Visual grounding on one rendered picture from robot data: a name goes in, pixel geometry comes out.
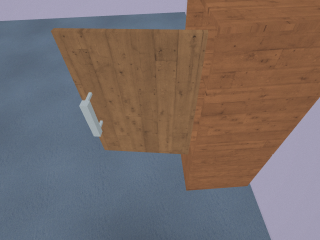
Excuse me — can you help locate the cupboard door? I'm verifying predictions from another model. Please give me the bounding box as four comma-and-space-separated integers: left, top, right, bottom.
51, 28, 209, 155

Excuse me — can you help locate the handle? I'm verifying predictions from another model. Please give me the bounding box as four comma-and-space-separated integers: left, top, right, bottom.
79, 92, 103, 137

